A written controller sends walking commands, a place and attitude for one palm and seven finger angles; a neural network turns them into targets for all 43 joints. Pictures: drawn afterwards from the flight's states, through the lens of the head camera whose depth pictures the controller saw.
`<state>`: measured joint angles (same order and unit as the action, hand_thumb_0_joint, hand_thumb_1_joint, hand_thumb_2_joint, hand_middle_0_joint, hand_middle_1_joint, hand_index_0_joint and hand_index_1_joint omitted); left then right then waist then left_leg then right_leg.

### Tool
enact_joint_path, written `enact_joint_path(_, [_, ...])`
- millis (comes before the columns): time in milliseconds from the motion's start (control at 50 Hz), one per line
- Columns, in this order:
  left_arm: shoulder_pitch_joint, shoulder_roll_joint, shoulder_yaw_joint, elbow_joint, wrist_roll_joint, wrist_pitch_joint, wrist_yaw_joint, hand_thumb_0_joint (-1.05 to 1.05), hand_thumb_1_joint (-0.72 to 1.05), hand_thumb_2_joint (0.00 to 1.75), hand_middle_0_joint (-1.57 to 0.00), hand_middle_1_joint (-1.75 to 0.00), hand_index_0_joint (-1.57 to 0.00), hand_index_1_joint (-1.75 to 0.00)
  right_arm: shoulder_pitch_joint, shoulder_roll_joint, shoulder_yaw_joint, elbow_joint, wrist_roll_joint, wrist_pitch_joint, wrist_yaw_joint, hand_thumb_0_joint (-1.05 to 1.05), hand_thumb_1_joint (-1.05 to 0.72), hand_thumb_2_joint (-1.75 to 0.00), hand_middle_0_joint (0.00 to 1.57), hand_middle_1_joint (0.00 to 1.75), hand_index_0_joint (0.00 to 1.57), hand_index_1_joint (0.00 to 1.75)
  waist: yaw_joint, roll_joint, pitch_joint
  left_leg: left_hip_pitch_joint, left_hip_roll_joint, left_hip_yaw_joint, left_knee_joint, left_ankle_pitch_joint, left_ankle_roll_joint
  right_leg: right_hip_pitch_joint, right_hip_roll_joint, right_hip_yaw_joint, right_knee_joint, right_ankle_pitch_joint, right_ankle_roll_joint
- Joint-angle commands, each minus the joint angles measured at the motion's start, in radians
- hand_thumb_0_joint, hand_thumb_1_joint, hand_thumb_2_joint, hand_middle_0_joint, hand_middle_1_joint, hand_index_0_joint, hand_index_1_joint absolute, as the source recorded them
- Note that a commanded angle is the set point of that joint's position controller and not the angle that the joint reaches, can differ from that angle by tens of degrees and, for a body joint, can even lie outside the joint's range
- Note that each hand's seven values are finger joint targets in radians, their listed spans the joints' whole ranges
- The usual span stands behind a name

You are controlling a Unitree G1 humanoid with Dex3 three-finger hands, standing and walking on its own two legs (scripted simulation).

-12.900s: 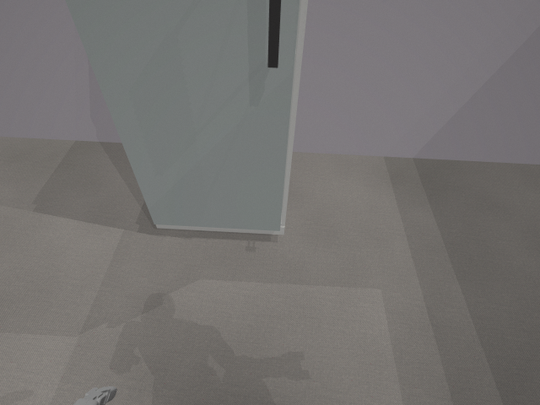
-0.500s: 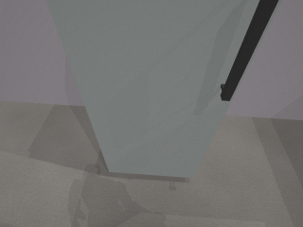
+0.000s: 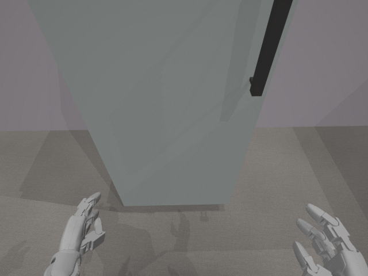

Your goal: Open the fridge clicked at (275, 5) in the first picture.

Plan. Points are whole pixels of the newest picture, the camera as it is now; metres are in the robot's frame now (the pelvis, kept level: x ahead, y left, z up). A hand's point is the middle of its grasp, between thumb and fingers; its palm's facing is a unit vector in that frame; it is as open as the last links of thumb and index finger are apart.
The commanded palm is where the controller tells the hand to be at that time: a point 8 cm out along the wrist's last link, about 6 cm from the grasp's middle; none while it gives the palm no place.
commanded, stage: raise the hand to about handle height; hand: right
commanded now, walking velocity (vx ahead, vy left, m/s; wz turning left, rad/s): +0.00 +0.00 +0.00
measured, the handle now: (272, 19) +0.54 -0.17 +0.30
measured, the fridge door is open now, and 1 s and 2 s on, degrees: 0 0 0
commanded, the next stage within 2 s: move the hooked fingers beside the handle in 1.64 s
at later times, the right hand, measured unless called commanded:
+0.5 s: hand (354, 193) +0.23 -0.26 +0.16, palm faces +0.05 +0.99 -0.09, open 11.9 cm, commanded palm +0.20 -0.31 +0.17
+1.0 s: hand out of the picture +0.25 -0.29 +0.25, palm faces +0.06 +0.99 -0.14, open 13.9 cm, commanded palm +0.23 -0.34 +0.27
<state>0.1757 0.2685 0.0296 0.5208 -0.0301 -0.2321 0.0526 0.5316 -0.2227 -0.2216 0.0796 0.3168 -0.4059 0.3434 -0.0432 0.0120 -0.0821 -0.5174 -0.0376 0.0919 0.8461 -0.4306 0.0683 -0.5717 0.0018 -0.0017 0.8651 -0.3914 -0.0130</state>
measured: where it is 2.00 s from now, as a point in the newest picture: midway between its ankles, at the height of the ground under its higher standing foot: outside the picture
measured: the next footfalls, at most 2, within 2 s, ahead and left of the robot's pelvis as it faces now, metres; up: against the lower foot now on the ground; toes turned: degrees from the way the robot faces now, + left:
none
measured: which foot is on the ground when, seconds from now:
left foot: down 0.00-1.00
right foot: down 0.00-1.00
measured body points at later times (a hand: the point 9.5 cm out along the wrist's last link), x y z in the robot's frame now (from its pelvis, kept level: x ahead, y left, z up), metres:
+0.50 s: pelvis +0.01 -0.03 +0.03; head +0.00 -0.02 +0.48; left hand +0.16 +0.20 -0.05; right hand +0.22 -0.31 +0.16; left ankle +0.00 +0.08 -0.70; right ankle +0.03 -0.11 -0.70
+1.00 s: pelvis +0.00 -0.02 +0.04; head -0.03 +0.00 +0.49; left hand +0.22 +0.17 -0.02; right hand +0.24 -0.35 +0.26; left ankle +0.00 +0.08 -0.70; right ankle +0.03 -0.11 -0.70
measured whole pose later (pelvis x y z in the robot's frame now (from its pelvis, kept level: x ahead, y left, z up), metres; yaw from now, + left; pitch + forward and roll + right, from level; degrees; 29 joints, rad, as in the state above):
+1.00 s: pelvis +0.00 -0.02 +0.04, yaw -1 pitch -5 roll +1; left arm 0.17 0.25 -0.12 0.60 -0.08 -0.20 0.10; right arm -0.11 -0.50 -0.45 -0.06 0.34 0.29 0.43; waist -0.09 -0.06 0.00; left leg -0.11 -0.02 0.08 0.43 -0.24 0.03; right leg -0.18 0.03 0.00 0.48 -0.21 -0.04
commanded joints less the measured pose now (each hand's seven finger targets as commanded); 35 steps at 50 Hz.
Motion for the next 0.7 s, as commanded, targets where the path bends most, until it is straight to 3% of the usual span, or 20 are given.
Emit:
enact_joint_path(0, [0.004,0.095,0.011,-0.088,0.004,-0.062,0.030,0.00,0.90,0.90,-0.20,-0.30,-0.20,-0.30,-0.377,-0.169,-0.035,-0.483,0.013,-0.168,-0.067,0.00,-0.34,-0.66,0.24,0.66,0.24,0.66,0.106,-0.133,-0.104,-0.044,0.027,-0.127,-0.193,0.084,-0.046,0.160,-0.010,0.042,-0.091,0.115,-0.033])
enact_joint_path(40, [0.001,0.106,-0.002,-0.069,-0.004,-0.079,0.036,0.00,0.90,0.90,-0.20,-0.30,-0.20,-0.30,-0.382,-0.158,0.022,-0.431,-0.006,-0.156,-0.039,0.00,-0.29,-0.64,0.24,0.69,0.24,0.69,0.123,-0.117,-0.063,-0.059,0.024,-0.106,-0.204,0.046,-0.047,0.157,-0.014,0.062,-0.112,0.073,-0.036])
enact_joint_path(80, [-0.009,0.119,-0.011,-0.061,-0.017,-0.085,0.046,0.00,0.90,0.90,-0.20,-0.30,-0.20,-0.30,-0.377,-0.179,0.023,-0.320,-0.001,-0.079,0.010,0.00,-0.25,-0.62,0.25,0.72,0.25,0.72,0.116,-0.088,-0.021,-0.023,0.028,-0.123,-0.245,0.031,-0.050,0.135,-0.013,0.073,-0.135,0.056,-0.038])
enact_joint_path(140, [-0.032,0.119,-0.014,-0.078,-0.033,-0.080,0.058,0.00,0.90,0.90,-0.20,-0.30,-0.20,-0.30,-0.302,-0.267,-0.067,-0.221,0.006,0.092,0.057,0.00,-0.18,-0.59,0.25,0.76,0.25,0.76,0.049,-0.053,-0.061,0.079,0.053,-0.145,-0.305,0.002,-0.057,0.131,-0.010,0.063,-0.186,0.062,-0.033])
enact_joint_path(180, [-0.060,0.107,-0.019,-0.096,-0.035,-0.072,0.061,0.00,0.90,0.90,-0.20,-0.30,-0.20,-0.30,-0.253,-0.312,-0.163,-0.173,0.036,0.200,0.050,0.00,-0.13,-0.57,0.25,0.80,0.25,0.80,0.000,-0.009,-0.090,0.160,0.058,-0.138,-0.318,0.040,-0.060,0.144,-0.009,0.063,-0.213,0.107,-0.029])
enact_joint_path(200, [-0.072,0.097,-0.028,-0.115,-0.032,-0.069,0.059,0.00,0.90,0.90,-0.20,-0.30,-0.20,-0.30,-0.254,-0.299,-0.179,-0.230,0.059,0.232,0.039,0.00,-0.11,-0.56,0.26,0.81,0.26,0.81,-0.016,-0.013,-0.113,0.187,0.060,-0.120,-0.316,0.075,-0.061,0.159,-0.006,0.060,-0.232,0.134,-0.027])
enact_joint_path(220, [-0.080,0.091,-0.032,-0.117,-0.031,-0.068,0.058,0.00,0.90,0.90,-0.20,-0.30,-0.20,-0.30,-0.268,-0.323,-0.227,-0.269,0.078,0.252,0.018,0.00,-0.08,-0.55,0.26,0.82,0.26,0.82,-0.026,-0.005,-0.125,0.210,0.054,-0.102,-0.311,0.112,-0.060,0.178,-0.010,0.060,-0.246,0.163,-0.023])
enact_joint_path(280, [-0.082,0.075,-0.042,-0.126,-0.022,-0.089,0.044,0.00,0.90,0.90,-0.20,-0.30,-0.20,-0.30,-0.290,-0.317,-0.282,-0.423,0.116,0.244,-0.047,0.00,-0.01,-0.52,0.26,0.87,0.26,0.87,-0.047,-0.046,-0.154,0.250,0.028,-0.047,-0.285,0.230,-0.047,0.238,-0.014,0.063,-0.284,0.246,-0.015])
enact_joint_path(340, [-0.038,0.082,-0.040,-0.102,-0.020,-0.116,0.023,0.00,0.90,0.90,-0.20,-0.30,-0.20,-0.30,-0.287,-0.248,-0.198,-0.497,0.081,0.215,-0.071,0.00,0.06,-0.49,0.27,0.92,0.27,0.92,-0.017,-0.130,-0.131,0.197,0.012,-0.015,-0.274,0.293,-0.040,0.311,-0.021,0.054,-0.305,0.308,-0.003])
enact_joint_path(380, [-0.026,0.098,-0.035,-0.086,-0.020,-0.130,0.021,0.00,0.90,0.90,-0.20,-0.30,-0.20,-0.30,-0.322,-0.227,-0.151,-0.474,0.064,0.227,-0.058,0.00,0.10,-0.47,0.27,0.94,0.27,0.94,0.006,-0.100,-0.088,0.187,0.011,-0.024,-0.294,0.303,-0.043,0.321,-0.025,0.056,-0.307,0.305,-0.009])
enact_joint_path(420, [-0.010,0.115,-0.029,-0.065,-0.029,-0.131,0.031,0.00,0.90,0.90,-0.20,-0.30,-0.20,-0.30,-0.367,-0.253,-0.143,-0.420,0.048,0.268,-0.032,0.00,0.15,-0.45,0.27,0.98,0.27,0.98,0.020,-0.068,-0.060,0.177,0.016,-0.027,-0.317,0.273,-0.050,0.321,-0.027,0.062,-0.327,0.263,-0.012])
enact_joint_path(480, [-0.023,0.128,-0.032,-0.056,-0.036,-0.124,0.056,0.00,0.90,0.90,-0.20,-0.30,-0.20,-0.30,-0.454,-0.332,-0.194,-0.379,0.048,0.337,-0.002,0.00,0.22,-0.42,0.28,1.02,0.28,1.02,0.010,-0.028,-0.013,0.194,0.017,-0.036,-0.363,0.203,-0.049,0.318,-0.025,0.076,-0.366,0.197,-0.019])
enact_joint_path(500, [-0.036,0.127,-0.033,-0.059,-0.039,-0.121,0.063,0.00,0.90,0.90,-0.20,-0.30,-0.20,-0.30,-0.497,-0.360,-0.222,-0.392,0.051,0.352,0.004,0.00,0.24,-0.41,0.28,1.03,0.28,1.03,0.004,-0.032,-0.036,0.212,0.022,-0.039,-0.371,0.200,-0.049,0.334,-0.021,0.077,-0.376,0.197,-0.021])
enact_joint_path(560, [-0.064,0.106,-0.050,-0.065,-0.039,-0.121,0.073,0.00,0.90,0.90,-0.20,-0.30,-0.20,-0.30,-0.630,-0.408,-0.263,-0.480,0.055,0.366,0.000,0.00,0.31,-0.38,0.29,1.08,0.29,1.08,-0.009,-0.137,-0.101,0.257,0.021,-0.030,-0.381,0.215,-0.041,0.423,-0.019,0.091,-0.406,0.226,-0.011])
enact_joint_path(580, [-0.074,0.105,-0.056,-0.066,-0.036,-0.122,0.073,0.00,0.90,0.90,-0.20,-0.30,-0.20,-0.30,-0.669,-0.435,-0.285,-0.510,0.060,0.363,-0.004,0.00,0.34,-0.37,0.29,1.10,0.29,1.10,-0.016,-0.143,-0.112,0.282,0.018,-0.033,-0.388,0.235,-0.037,0.439,-0.018,0.089,-0.409,0.250,-0.010])
enact_joint_path(620, [-0.079,0.095,-0.065,-0.060,-0.036,-0.122,0.073,0.00,0.90,0.90,-0.20,-0.30,-0.20,-0.30,-0.685,-0.420,-0.284,-0.488,0.070,0.368,0.000,0.00,0.38,-0.35,0.29,1.12,0.29,1.12,-0.016,-0.164,-0.107,0.290,0.015,-0.028,-0.400,0.256,-0.033,0.470,-0.018,0.095,-0.425,0.269,-0.001])
enact_joint_path(680, [-0.081,0.100,-0.069,-0.045,-0.039,-0.113,0.068,0.00,0.90,0.90,-0.20,-0.30,-0.20,-0.30,-0.682,-0.420,-0.297,-0.375,0.082,0.413,0.027,0.00,0.45,-0.32,0.30,1.17,0.30,1.17,-0.025,-0.129,-0.055,0.310,0.013,-0.035,-0.426,0.305,-0.030,0.463,-0.016,0.089,-0.436,0.294,-0.001])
